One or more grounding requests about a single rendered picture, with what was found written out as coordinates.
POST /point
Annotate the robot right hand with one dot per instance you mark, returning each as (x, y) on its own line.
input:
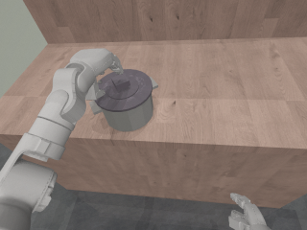
(251, 215)

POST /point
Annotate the left robot forearm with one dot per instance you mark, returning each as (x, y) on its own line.
(63, 108)

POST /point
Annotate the table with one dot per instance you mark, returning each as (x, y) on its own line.
(229, 112)

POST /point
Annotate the pot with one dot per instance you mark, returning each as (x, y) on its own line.
(130, 120)

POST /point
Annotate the robot left hand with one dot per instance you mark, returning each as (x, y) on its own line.
(99, 59)

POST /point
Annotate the lid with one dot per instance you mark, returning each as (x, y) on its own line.
(128, 98)

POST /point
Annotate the left robot upper arm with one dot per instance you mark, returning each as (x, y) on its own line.
(27, 188)

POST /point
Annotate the knob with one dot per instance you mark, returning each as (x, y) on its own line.
(121, 81)

